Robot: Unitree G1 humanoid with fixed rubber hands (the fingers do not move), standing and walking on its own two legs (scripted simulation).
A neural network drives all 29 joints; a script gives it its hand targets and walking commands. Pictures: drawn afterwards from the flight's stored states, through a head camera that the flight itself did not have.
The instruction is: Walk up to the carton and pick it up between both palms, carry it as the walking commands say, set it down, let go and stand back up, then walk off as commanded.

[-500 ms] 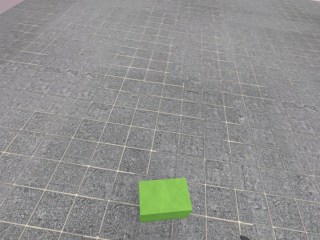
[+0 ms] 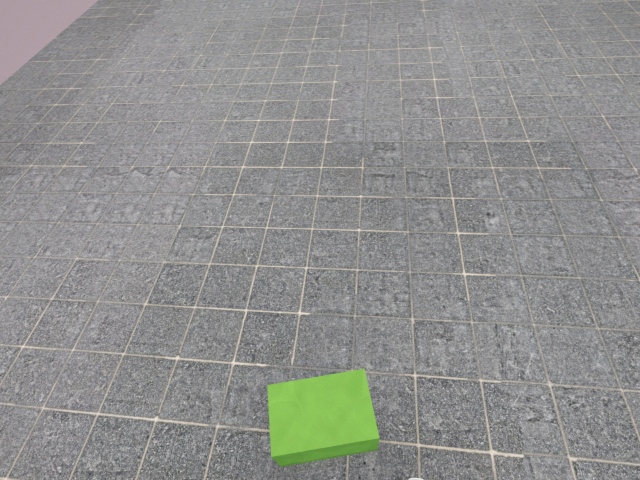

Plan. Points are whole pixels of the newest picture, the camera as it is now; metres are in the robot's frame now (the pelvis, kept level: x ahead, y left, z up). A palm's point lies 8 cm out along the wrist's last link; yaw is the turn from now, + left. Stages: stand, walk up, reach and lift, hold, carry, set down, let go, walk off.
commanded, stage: walk up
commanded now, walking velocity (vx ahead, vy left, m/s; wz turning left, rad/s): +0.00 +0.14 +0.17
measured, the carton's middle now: (322, 417) +0.38 +0.04 -0.69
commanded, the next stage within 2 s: stand in 0.96 s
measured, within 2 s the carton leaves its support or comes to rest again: neither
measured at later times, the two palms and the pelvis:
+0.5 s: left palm out of the picture +0.05 +0.30 -0.14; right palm out of the picture +0.11 -0.18 -0.11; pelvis +0.03 +0.05 +0.01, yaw +3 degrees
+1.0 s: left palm out of the picture +0.06 +0.27 -0.13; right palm out of the picture +0.08 -0.18 -0.13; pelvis +0.06 +0.05 +0.01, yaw +2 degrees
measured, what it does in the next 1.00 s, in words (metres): steps on the spot: left foot, then right foot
